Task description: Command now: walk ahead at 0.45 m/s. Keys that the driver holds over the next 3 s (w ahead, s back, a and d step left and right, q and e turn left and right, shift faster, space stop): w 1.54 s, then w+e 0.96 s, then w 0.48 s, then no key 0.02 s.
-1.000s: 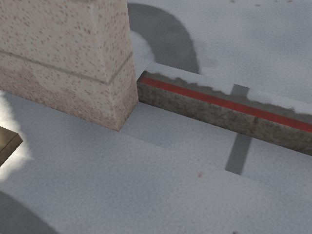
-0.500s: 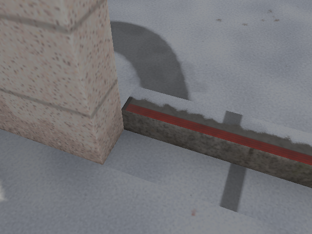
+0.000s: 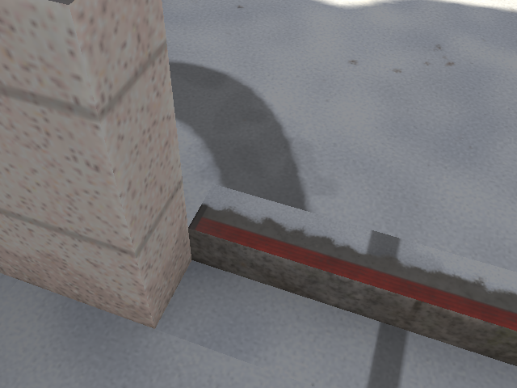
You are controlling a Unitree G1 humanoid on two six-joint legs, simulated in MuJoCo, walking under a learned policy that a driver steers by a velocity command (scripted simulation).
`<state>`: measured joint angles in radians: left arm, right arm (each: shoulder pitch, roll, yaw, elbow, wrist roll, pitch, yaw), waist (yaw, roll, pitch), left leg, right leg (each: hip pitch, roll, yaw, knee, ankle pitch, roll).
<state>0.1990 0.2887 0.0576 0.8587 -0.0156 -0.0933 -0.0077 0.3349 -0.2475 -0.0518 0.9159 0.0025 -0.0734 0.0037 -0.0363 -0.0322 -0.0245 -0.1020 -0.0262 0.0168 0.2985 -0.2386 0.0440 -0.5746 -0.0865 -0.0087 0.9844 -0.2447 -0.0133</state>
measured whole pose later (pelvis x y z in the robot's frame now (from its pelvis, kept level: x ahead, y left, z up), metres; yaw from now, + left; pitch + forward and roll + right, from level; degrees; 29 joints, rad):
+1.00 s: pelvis +0.51 -0.02 +0.00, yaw -1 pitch +0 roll +0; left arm 0.14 0.23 0.03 0.95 0.05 -0.03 -0.01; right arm 0.37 -0.19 -0.03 1.04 -0.02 -0.10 -0.03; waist -0.02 -0.05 0.02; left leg -0.11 -0.04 0.10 0.28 -0.18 0.06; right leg -0.57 -0.07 0.00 0.98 -0.22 -0.03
